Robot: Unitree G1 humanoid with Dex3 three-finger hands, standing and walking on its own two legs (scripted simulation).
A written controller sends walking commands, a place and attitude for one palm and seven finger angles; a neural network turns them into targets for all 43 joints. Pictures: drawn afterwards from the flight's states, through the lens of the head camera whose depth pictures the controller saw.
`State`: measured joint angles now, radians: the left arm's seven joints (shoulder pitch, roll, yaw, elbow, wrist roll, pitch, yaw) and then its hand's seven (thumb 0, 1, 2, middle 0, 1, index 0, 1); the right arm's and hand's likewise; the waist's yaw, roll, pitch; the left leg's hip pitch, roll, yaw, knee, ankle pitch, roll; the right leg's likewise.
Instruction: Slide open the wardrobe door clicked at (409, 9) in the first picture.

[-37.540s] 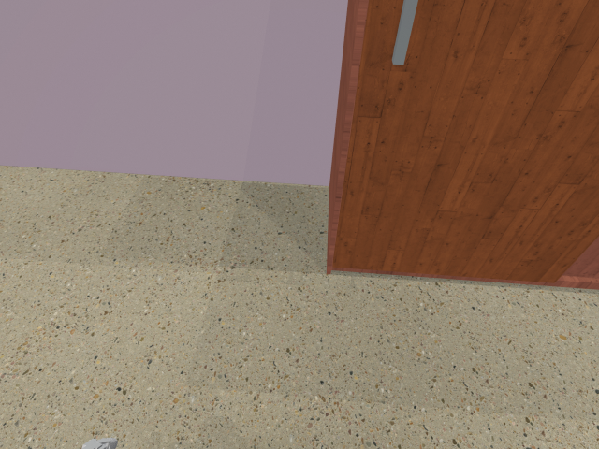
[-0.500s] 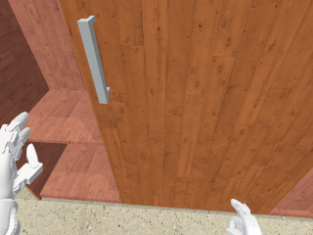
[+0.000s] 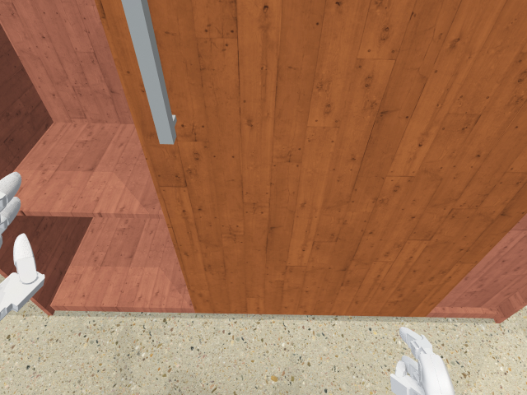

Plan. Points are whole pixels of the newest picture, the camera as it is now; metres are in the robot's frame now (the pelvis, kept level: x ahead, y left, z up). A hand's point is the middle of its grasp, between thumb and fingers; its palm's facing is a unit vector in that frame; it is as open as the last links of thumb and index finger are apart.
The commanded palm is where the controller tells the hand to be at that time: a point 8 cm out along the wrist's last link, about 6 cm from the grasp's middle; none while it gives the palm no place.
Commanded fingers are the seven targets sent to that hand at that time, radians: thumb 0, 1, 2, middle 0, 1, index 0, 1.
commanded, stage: step back with the hand held close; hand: left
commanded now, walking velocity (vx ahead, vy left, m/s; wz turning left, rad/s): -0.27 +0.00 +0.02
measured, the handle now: (156, 70) +0.51 +0.21 +0.25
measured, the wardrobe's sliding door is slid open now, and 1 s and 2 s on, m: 0.56 0.56 0.56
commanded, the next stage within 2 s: stop stepping back and stand still in 0.78 s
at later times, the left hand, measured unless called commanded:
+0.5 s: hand out of the picture +0.12 +0.29 +0.16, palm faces +0.51 -0.78 -0.37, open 7.4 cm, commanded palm +0.06 +0.33 +0.18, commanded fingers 0.00 0.90 0.90 -0.20 -0.30 -0.20 -0.30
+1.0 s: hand out of the picture +0.07 +0.29 +0.16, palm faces +0.32 -0.85 -0.43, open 7.4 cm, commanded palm +0.00 +0.33 +0.18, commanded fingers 0.00 0.90 0.90 -0.20 -0.30 -0.20 -0.30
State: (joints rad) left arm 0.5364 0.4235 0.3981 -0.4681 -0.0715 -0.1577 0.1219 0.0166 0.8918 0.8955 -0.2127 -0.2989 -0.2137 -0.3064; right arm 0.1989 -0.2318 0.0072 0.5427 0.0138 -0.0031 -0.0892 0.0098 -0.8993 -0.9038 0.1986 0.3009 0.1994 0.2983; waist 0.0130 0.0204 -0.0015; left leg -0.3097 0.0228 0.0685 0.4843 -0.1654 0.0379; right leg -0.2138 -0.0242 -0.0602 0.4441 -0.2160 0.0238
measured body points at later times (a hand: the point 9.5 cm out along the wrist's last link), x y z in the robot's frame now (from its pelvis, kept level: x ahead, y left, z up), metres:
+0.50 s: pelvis -0.07 +0.02 -0.01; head -0.06 +0.04 +0.44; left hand +0.09 +0.33 +0.18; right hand +0.12 -0.21 -0.08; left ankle +0.06 +0.09 -0.74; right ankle +0.01 -0.13 -0.73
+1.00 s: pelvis -0.15 +0.03 +0.00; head -0.13 +0.08 +0.45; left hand +0.05 +0.33 +0.19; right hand +0.02 -0.20 -0.05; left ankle +0.00 +0.09 -0.74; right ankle -0.21 -0.08 -0.72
